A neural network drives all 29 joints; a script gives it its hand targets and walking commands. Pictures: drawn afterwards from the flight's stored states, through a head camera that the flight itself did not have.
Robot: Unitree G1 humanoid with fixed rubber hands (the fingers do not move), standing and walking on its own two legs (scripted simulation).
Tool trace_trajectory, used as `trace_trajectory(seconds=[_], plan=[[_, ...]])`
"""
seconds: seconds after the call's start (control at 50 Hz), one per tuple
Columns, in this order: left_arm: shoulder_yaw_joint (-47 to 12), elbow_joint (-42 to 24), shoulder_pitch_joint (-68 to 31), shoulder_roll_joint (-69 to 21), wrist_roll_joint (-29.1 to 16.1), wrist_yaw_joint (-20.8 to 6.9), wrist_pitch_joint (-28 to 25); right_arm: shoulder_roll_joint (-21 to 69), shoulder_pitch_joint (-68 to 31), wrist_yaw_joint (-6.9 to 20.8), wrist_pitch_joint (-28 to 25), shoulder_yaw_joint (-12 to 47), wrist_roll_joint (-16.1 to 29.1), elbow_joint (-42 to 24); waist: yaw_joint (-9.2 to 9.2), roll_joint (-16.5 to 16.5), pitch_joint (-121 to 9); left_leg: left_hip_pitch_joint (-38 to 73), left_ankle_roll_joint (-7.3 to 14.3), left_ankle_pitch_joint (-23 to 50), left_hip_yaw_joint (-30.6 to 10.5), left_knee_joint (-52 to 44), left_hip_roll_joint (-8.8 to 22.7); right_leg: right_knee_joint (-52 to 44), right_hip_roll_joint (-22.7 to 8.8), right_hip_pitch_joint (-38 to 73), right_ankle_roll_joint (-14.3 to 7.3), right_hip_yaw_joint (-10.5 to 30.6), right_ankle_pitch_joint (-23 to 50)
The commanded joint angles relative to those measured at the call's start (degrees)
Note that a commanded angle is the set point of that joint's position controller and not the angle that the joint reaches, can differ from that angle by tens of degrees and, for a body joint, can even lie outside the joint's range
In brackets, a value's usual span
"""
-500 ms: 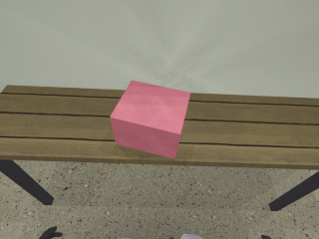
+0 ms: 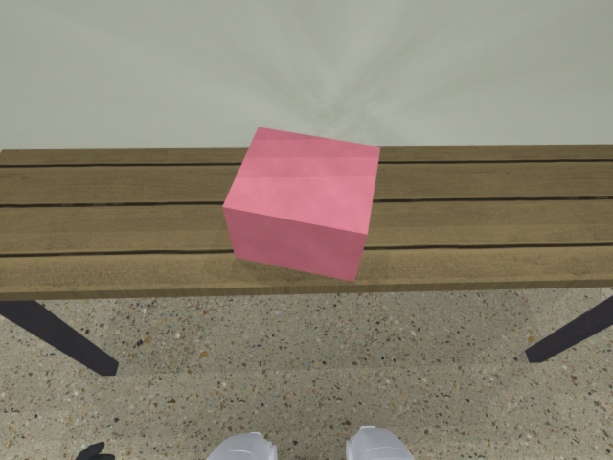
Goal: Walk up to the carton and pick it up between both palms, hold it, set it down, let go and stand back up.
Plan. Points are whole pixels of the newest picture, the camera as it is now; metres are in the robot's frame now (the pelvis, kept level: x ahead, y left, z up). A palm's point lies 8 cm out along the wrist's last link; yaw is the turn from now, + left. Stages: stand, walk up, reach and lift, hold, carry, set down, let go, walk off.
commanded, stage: walk up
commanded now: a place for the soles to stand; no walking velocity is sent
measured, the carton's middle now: (306, 203) +0.50 +0.00 -0.03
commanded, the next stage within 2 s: reach and lift in 1.46 s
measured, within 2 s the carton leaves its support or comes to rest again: neither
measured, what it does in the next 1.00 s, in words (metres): steps on the spot: right foot, then right foot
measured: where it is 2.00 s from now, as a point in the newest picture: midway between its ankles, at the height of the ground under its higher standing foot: outside the picture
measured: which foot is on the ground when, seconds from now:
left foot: down 0.00-1.00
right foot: down 0.00-0.24, up 0.26-0.54, down 0.56-0.82, up 0.84-0.94, down 0.96-1.00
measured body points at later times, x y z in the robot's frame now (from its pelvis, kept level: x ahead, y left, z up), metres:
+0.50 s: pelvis -0.01 +0.03 +0.00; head +0.02 +0.04 +0.45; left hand +0.08 +0.33 -0.13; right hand +0.05 -0.28 -0.12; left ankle +0.01 +0.11 -0.70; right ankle +0.01 -0.13 -0.69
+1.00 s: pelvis -0.02 +0.02 +0.00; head +0.01 +0.02 +0.45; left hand +0.08 +0.33 -0.12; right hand +0.06 -0.29 -0.12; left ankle +0.01 +0.11 -0.70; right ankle +0.01 -0.12 -0.70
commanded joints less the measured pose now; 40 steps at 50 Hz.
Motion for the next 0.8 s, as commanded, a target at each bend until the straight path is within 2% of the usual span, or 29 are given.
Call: trace_trajectory(seconds=[0.0,0.02,0.04,0.1,0.12,0.14,0.16,0.18,0.2,0.22,0.24,0.28,0.32,0.36,0.4,0.46,0.48,0.5,0.52,0.54,0.56,0.58,0.6,0.64,0.7,0.72,0.74,0.76,0.78], plan=[[7.11,-0.03,8.38,21.81,0.55,2.65,-3.19,-13.21,-5.82,-0.90,0.53,-5.27,0.68,-6.84,4.64,-9.03,-13.90,-15.12,-3.36,-12.35,-7.58,13.12,1.80,-19.04,-23.63,19.80,-20.78,31.57,18.05],[7.16,-0.79,7.00,22.15,1.02,2.58,-3.12,-13.87,-5.06,-0.69,0.60,-5.47,0.30,-6.32,4.06,-9.03,-12.05,-15.01,-3.33,-14.10,-8.48,13.50,2.53,-19.61,-24.24,16.45,-21.48,32.37,14.18],[7.06,-1.45,4.93,21.46,1.29,2.52,-3.02,-14.18,-3.92,-0.39,0.59,-5.84,0.03,-5.78,3.18,-8.80,-10.32,-13.90,-3.49,-13.40,-8.84,12.35,3.42,-19.90,-23.42,13.01,-20.33,29.98,10.46],[6.35,-2.76,-0.70,20.44,1.64,2.29,-2.64,-14.72,0.27,0.65,0.25,-6.62,0.19,-3.25,-0.04,-10.79,-8.11,-6.24,-2.72,-5.25,-7.52,1.89,4.08,-19.06,-19.19,3.74,-14.84,23.49,3.20],[6.24,-2.84,-2.70,20.38,1.59,2.05,-2.29,-14.34,2.27,0.80,0.09,-6.72,0.28,-2.19,-1.52,-10.96,-8.61,-0.41,-2.39,-0.17,-5.61,-3.84,3.30,-17.46,-16.70,0.20,-12.71,19.42,1.60],[5.87,-3.24,-5.05,19.45,1.46,1.78,-1.81,-14.16,5.42,0.83,-0.06,-6.99,0.29,-0.53,-3.32,-10.25,-9.67,6.22,-2.15,3.57,-4.19,-9.19,1.93,-14.63,-13.88,-3.50,-10.28,14.97,-0.62],[5.14,-3.62,-6.45,17.24,1.39,1.60,-1.19,-14.99,8.22,0.62,-0.29,-7.45,-0.04,0.85,-4.94,-5.69,-10.07,11.87,-1.69,2.43,-6.86,-16.04,2.16,-8.52,-10.09,-8.00,-7.37,9.83,-3.87],[4.14,-4.25,-6.05,13.34,1.03,1.46,-0.65,-18.45,9.06,0.16,-0.61,-8.18,-0.99,1.04,-5.28,7.95,-8.44,12.99,1.39,-7.40,-24.97,-28.11,9.78,6.14,-2.81,-15.23,-3.82,2.70,-7.94],[3.57,-4.38,-6.64,11.86,0.57,1.72,-0.33,-19.81,4.73,-0.12,-0.96,-7.81,-1.58,-0.93,-4.13,9.11,-3.78,9.77,4.82,-13.81,-37.52,-34.99,15.97,11.49,3.21,-20.55,-1.69,-1.82,-13.15],[4.26,-3.03,-6.16,13.58,0.93,1.49,0.27,-19.57,1.87,-0.69,-1.49,-7.24,-1.09,-1.39,-2.81,1.94,-2.56,5.16,5.29,-14.80,-39.24,-35.37,18.11,12.61,1.08,-17.16,-1.95,5.05,-11.91],[4.67,-2.49,-5.05,14.92,0.69,1.13,0.31,-19.76,0.48,-1.00,-1.66,-7.02,-0.75,-1.55,-1.68,1.61,-1.64,1.83,4.58,-13.69,-37.93,-35.10,18.11,11.41,-0.20,-13.65,-2.35,5.72,-11.82],[4.72,-1.10,-3.29,15.04,0.31,0.53,0.33,-18.62,-2.19,-1.19,-2.05,-6.51,-0.82,-1.90,-0.34,3.67,0.51,1.17,1.43,-9.51,-31.12,-34.41,15.12,9.84,-0.97,-11.83,-2.62,5.04,-8.22],[4.71,-0.51,-2.36,14.55,-0.03,0.24,0.40,-17.47,-1.41,-1.27,-2.44,-6.13,-0.63,-1.95,-0.39,4.95,-1.50,5.93,-0.20,3.57,-28.48,-31.21,13.84,8.50,-0.62,-11.09,-2.25,5.05,-7.84],[4.54,-0.81,-2.58,14.30,-0.01,0.47,0.30,-17.38,0.95,-1.33,-2.61,-6.19,-0.39,-1.66,-0.68,5.06,-4.96,10.28,-0.28,17.00,-27.54,-27.17,14.12,7.28,-0.67,-9.74,-2.18,4.33,-9.96],[4.40,-1.05,-2.80,14.14,-0.16,0.76,0.12,-17.33,1.36,-1.49,-2.45,-6.17,-0.27,-1.82,-0.65,5.14,-7.24,12.28,0.74,25.59,-26.07,-24.39,14.73,4.72,-0.80,-8.06,-2.30,3.05,-11.46],[4.50,-0.49,-0.97,13.89,-0.24,1.03,-0.42,-17.16,-0.90,-1.63,-2.06,-5.94,0.07,-2.55,0.53,5.55,-8.85,9.96,3.11,31.87,-23.09,-21.12,15.15,-1.34,-1.02,-2.49,-2.42,0.68,-8.81],[4.50,0.04,0.43,13.57,-0.17,1.10,-0.86,-16.86,-2.71,-1.56,-1.89,-5.66,0.36,-2.96,1.84,4.58,-9.29,6.74,3.23,32.16,-20.20,-18.76,14.26,-6.63,-1.20,2.39,-2.70,0.15,-3.16],[4.59,0.42,1.52,13.88,0.02,1.17,-1.60,-15.79,-4.51,-1.37,-1.64,-5.18,0.80,-3.52,3.06,1.98,-10.09,1.34,2.31,31.34,-15.74,-15.29,12.15,-12.30,-2.11,9.71,-3.09,1.49,8.49],[5.30,0.97,4.03,16.08,0.57,1.39,-2.26,-13.52,-5.54,-1.21,-1.62,-4.49,1.60,-4.56,4.06,-3.23,-13.30,-4.90,0.14,29.06,-11.06,-7.95,8.82,-12.35,-6.26,17.48,-5.14,8.72,20.07],[5.99,0.98,6.23,18.66,1.03,1.63,-2.78,-11.93,-5.25,-1.17,-1.44,-4.14,2.05,-5.37,4.18,-7.35,-15.31,-7.74,-2.67,22.54,-6.76,0.41,4.06,-15.18,-12.64,19.05,-9.33,19.80,23.82],[6.40,0.52,5.63,20.61,0.81,1.83,-2.66,-12.21,-5.11,-1.14,-0.78,-4.31,1.88,-4.97,3.83,-8.69,-13.72,-9.35,-3.80,5.95,-4.92,4.33,1.55,-16.91,-18.27,16.59,-14.81,27.04,24.45],[6.25,-0.45,4.15,21.60,0.88,1.91,-2.54,-13.26,-5.72,-1.09,-0.37,-4.74,1.60,-4.76,3.40,-10.26,-12.31,-9.00,-3.45,-9.82,-6.22,6.13,1.07,-17.39,-20.86,13.13,-18.67,29.91,24.03],[6.10,-1.00,2.70,21.10,1.15,1.87,-2.43,-13.49,-5.33,-0.93,-0.40,-4.81,1.19,-4.37,2.95,-10.79,-11.19,-9.32,-3.25,-11.76,-7.27,6.61,1.52,-17.65,-21.38,11.61,-19.14,30.31,22.32],[5.99,-2.04,-0.28,20.60,1.34,1.83,-2.15,-14.08,-2.67,-0.28,-0.39,-5.41,0.72,-3.19,1.35,-12.64,-9.75,-7.32,-2.93,-9.94,-7.16,3.77,2.50,-18.03,-19.77,7.60,-16.61,26.46,13.76],[4.80,-2.79,-6.06,17.52,1.02,1.45,-1.51,-14.03,2.87,0.04,-1.02,-5.93,0.71,0.22,-3.06,-9.92,-9.69,5.74,-1.56,6.49,-6.68,-12.07,2.89,-13.48,-12.94,-1.85,-9.03,16.63,8.52],[4.15,-3.27,-7.20,15.55,0.75,1.24,-1.14,-15.58,3.77,-0.14,-1.27,-6.37,0.34,0.72,-3.69,-4.42,-10.06,9.14,0.05,5.36,-12.92,-18.95,5.89,-7.71,-8.43,-5.86,-5.95,10.87,6.53],[3.54,-3.39,-6.81,13.01,0.39,1.08,-0.67,-17.47,2.35,-0.35,-1.65,-6.65,-0.16,0.46,-2.72,3.78,-9.40,9.18,2.73,1.11,-24.55,-25.95,11.38,2.83,-1.81,-9.23,-3.22,3.85,1.45],[3.75,-3.09,-6.03,13.14,0.19,1.23,-0.09,-18.85,0.12,-0.47,-1.86,-6.57,-0.56,-0.73,-2.01,5.38,-7.33,7.73,6.48,-3.19,-32.14,-30.14,17.61,6.72,1.17,-11.30,-2.31,-0.78,-10.69],[4.31,-2.62,-5.05,14.72,0.44,1.14,0.28,-19.25,-0.60,-0.47,-2.01,-6.71,-0.70,-1.14,-1.51,2.87,-6.89,5.65,7.93,-6.57,-33.86,-30.98,19.07,9.73,-0.02,-9.70,-2.78,2.21,-15.03]])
